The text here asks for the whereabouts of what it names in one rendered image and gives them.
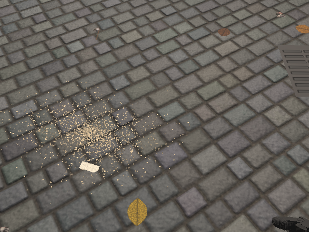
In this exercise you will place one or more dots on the right robot hand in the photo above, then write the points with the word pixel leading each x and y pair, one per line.
pixel 291 224

